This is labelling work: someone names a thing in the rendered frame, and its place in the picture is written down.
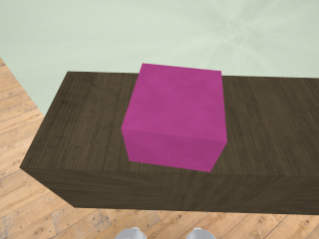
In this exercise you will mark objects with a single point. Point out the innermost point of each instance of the pedestal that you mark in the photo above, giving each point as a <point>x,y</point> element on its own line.
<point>269,165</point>

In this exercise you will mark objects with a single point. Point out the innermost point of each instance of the left robot thigh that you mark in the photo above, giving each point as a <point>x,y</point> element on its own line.
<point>131,233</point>

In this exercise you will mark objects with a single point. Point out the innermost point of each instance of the right robot thigh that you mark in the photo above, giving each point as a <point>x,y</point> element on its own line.
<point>199,234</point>

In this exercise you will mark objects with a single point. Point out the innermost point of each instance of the carton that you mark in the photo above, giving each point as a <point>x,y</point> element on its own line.
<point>176,117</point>

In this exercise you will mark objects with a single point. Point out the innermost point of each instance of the robot thigh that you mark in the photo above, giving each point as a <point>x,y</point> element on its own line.
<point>131,233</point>
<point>199,234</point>

